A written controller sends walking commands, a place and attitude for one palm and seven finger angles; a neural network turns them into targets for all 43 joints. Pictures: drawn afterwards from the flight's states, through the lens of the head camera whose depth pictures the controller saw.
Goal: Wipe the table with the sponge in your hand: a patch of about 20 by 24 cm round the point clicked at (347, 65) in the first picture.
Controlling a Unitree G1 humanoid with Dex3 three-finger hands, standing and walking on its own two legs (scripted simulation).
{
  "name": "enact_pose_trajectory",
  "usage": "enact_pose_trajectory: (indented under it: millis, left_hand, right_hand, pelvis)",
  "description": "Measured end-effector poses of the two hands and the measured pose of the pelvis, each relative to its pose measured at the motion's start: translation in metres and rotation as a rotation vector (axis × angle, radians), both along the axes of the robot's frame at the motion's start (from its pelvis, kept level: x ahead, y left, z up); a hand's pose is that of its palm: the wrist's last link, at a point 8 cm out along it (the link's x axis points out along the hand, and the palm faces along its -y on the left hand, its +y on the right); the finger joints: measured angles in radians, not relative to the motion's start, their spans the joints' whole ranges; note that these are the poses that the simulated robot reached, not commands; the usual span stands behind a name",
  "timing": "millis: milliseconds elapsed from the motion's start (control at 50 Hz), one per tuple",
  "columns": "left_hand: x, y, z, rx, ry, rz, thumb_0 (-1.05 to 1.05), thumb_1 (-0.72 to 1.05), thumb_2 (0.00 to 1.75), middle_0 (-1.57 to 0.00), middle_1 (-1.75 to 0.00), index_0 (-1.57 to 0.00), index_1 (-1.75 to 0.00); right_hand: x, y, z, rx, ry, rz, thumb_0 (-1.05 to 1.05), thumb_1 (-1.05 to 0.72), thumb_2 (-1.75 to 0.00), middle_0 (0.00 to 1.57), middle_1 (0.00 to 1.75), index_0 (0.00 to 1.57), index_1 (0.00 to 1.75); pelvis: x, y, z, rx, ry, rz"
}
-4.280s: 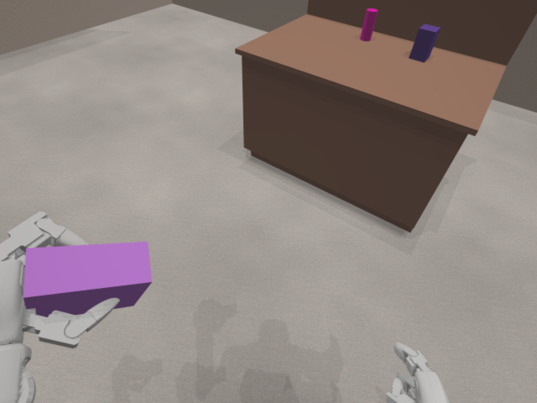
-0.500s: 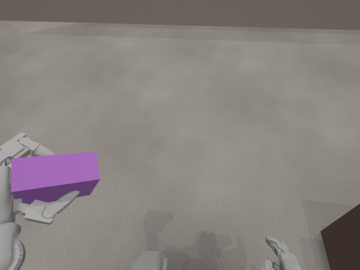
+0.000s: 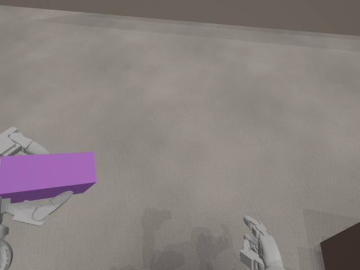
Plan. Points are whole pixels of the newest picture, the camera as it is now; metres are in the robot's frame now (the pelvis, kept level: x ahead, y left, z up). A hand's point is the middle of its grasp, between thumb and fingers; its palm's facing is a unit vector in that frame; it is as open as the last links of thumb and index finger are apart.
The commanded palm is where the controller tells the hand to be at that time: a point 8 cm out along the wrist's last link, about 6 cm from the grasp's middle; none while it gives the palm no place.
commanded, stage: turn to face it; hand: left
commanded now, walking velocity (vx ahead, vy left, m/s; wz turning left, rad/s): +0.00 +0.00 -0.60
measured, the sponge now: (62, 176) +0.22 +0.22 +0.17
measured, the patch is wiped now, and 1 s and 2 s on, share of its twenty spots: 0.00 0.00 0.00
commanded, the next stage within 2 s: none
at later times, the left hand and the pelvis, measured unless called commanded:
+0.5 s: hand (104, 176) +0.22 +0.15 +0.17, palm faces +0.16 -0.88 -0.45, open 9.3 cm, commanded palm +0.18 +0.20 +0.18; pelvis -0.05 -0.03 +0.00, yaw -16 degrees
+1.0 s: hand (202, 213) +0.18 +0.00 +0.16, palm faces -0.22 -0.81 -0.54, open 9.3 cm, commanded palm +0.15 +0.09 +0.18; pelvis -0.14 -0.05 -0.01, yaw -35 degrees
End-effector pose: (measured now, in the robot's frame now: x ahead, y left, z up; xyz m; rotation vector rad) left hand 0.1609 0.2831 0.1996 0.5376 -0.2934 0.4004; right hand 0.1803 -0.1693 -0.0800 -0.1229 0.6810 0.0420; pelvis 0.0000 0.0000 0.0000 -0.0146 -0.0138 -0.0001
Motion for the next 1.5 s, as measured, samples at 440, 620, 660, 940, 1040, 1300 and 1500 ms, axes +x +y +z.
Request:
enact_pose_trajectory:
  millis: [440,620,660,940,1040,1300,1500]
  left_hand:
    - [0.033,-0.088,-0.001,0.039,0.065,-0.287,0.0,-0.44,1.03,-0.83,-1.36,-0.83,-1.37]
    - [0.023,-0.091,-0.016,-0.019,0.027,-0.401,0.0,-0.44,1.03,-0.83,-1.36,-0.83,-1.36]
    - [0.022,-0.094,-0.012,0.008,0.022,-0.421,0.0,-0.44,1.03,-0.83,-1.36,-0.83,-1.36]
    - [0.027,-0.212,-0.019,0.088,0.073,-0.643,0.0,-0.44,1.03,-0.83,-1.36,-0.83,-1.36]
    - [0.01,-0.244,-0.012,0.135,0.112,-0.772,0.0,-0.44,1.03,-0.83,-1.36,-0.83,-1.36]
    - [0.005,-0.24,-0.015,0.029,0.031,-0.822,0.0,-0.44,1.03,-0.83,-1.36,-0.83,-1.36]
    - [-0.022,-0.291,-0.014,0.016,0.056,-0.948,0.0,-0.44,1.03,-0.83,-1.35,-0.83,-1.36]
  right_hand:
    - [-0.14,-0.164,0.007,-0.186,0.153,-0.415,0.01,-0.91,-0.9,0.19,0.3,0.2,0.3]
    - [-0.176,-0.127,0.009,-0.163,0.135,-0.436,0.01,-0.91,-0.9,0.19,0.3,0.2,0.3]
    - [-0.182,-0.114,0.008,-0.124,0.113,-0.454,0.01,-0.91,-0.9,0.2,0.3,0.2,0.3]
    - [-0.278,-0.123,-0.039,0.058,0.156,-0.595,0.01,-0.9,-0.9,0.2,0.3,0.21,0.3]
    - [-0.336,-0.163,-0.03,-0.022,0.228,-0.75,0.01,-0.91,-0.9,0.2,0.3,0.2,0.3]
    - [-0.403,-0.169,0.008,-0.165,0.198,-0.922,0.01,-0.91,-0.9,0.19,0.3,0.2,0.3]
    - [-0.413,-0.117,-0.005,0.019,0.075,-0.937,0.01,-0.91,-0.9,0.2,0.3,0.2,0.3]
  pelvis:
    - [-0.043,-0.034,0.005,0.066,0.039,-0.242]
    - [-0.073,-0.014,-0.002,0.056,0.025,-0.341]
    - [-0.078,-0.013,-0.002,0.046,0.011,-0.368]
    - [-0.128,-0.048,-0.013,-0.007,0.007,-0.557]
    - [-0.143,-0.05,-0.006,0.038,0.007,-0.635]
    - [-0.157,-0.037,-0.007,0.052,0.01,-0.778]
    - [-0.188,-0.038,-0.001,-0.007,0.005,-0.927]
